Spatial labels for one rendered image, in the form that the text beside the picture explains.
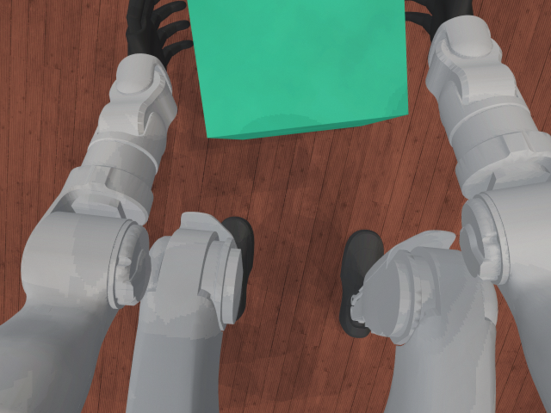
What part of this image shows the right robot hand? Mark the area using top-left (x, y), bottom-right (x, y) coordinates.
top-left (405, 0), bottom-right (474, 42)

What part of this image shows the right robot upper arm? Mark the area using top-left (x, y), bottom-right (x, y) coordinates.
top-left (459, 181), bottom-right (551, 413)

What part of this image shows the robot right forearm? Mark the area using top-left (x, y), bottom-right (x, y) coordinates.
top-left (425, 15), bottom-right (551, 200)

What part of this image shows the robot left forearm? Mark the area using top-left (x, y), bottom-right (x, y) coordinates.
top-left (21, 53), bottom-right (177, 292)

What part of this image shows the robot thigh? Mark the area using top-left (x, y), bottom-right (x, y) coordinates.
top-left (376, 246), bottom-right (497, 413)
top-left (126, 228), bottom-right (243, 413)

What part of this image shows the left robot hand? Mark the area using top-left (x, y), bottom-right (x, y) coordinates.
top-left (126, 0), bottom-right (194, 71)

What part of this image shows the left robot upper arm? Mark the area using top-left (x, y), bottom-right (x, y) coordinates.
top-left (0, 212), bottom-right (152, 413)

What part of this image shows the left robot thigh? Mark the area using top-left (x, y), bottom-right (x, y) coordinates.
top-left (126, 228), bottom-right (243, 413)

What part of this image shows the right robot thigh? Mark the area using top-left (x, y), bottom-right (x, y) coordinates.
top-left (376, 246), bottom-right (497, 413)

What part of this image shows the carton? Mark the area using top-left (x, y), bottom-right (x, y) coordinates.
top-left (187, 0), bottom-right (408, 139)

